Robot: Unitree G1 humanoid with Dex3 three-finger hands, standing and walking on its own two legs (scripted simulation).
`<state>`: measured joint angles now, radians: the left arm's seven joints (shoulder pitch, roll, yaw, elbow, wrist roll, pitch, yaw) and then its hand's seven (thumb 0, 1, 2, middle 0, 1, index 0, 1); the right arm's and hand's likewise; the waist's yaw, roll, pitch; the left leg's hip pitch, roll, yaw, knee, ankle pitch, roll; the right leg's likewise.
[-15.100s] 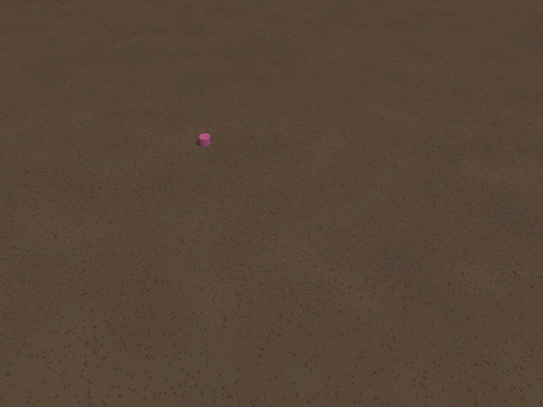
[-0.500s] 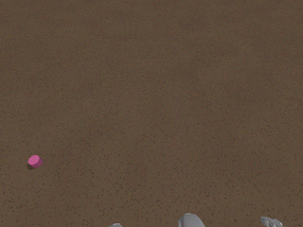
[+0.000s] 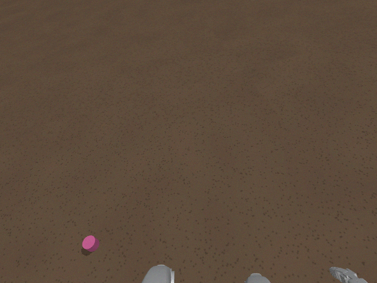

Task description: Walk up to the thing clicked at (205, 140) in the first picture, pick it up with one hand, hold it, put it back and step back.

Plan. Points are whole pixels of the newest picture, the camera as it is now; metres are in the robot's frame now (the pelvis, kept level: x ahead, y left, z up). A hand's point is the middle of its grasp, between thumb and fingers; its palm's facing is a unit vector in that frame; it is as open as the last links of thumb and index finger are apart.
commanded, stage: walk up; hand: left
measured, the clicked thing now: (90, 243) +0.45 +0.61 -0.71
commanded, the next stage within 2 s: none
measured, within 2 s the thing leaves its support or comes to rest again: neither
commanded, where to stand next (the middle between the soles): +0.02 +0.50 m, yaw -19 degrees
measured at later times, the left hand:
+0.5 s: hand out of the picture +0.10 +0.51 -0.13, palm faces -0.21 -0.82 -0.53, open 7.4 cm
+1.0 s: hand out of the picture +0.08 +0.83 -0.14, palm faces -0.16 -0.76 -0.63, open 7.4 cm
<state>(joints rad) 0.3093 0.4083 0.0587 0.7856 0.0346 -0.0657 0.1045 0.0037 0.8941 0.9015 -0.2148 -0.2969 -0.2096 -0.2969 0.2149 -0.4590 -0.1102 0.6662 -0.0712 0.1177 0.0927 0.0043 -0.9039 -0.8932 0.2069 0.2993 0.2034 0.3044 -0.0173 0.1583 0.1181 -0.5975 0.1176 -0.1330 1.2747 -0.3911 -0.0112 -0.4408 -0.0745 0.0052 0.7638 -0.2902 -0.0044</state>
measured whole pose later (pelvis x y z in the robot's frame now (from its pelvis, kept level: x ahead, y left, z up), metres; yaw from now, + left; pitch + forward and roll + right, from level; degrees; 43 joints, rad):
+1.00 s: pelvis -0.07 +0.51 -0.02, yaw -14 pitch -3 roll -3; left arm 0.25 0.50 0.11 0.89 0.00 -0.01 0.13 0.01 0.90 0.90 -0.21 -0.30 -0.20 -0.30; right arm 0.25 -0.41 -0.09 0.73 -0.07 0.12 0.06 0.00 -0.91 -0.89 0.20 0.30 0.20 0.30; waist -0.03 0.07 0.16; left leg -0.44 0.07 -0.01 1.02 -0.53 -0.01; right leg -0.67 0.01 0.13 1.27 -0.50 -0.04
